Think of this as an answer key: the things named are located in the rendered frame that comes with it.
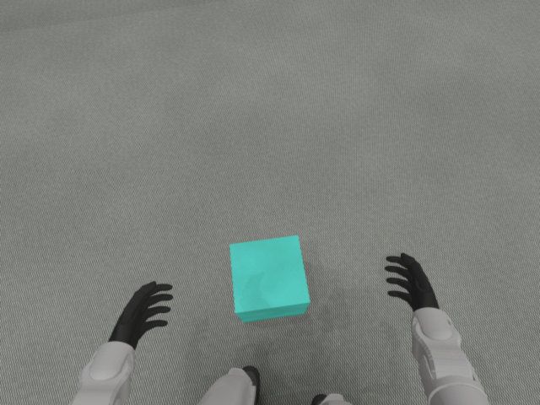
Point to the robot left hand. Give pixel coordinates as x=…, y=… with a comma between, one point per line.
x=132, y=323

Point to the left robot thigh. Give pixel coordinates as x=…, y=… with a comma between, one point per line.
x=230, y=390

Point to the carton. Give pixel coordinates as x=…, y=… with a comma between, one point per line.
x=268, y=279

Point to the robot right hand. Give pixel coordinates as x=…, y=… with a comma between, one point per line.
x=421, y=294

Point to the robot right forearm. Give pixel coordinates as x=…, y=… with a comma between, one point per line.
x=447, y=375

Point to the robot left foot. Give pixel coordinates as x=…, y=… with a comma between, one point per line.
x=253, y=373

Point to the robot left forearm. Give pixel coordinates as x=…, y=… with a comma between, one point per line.
x=106, y=379

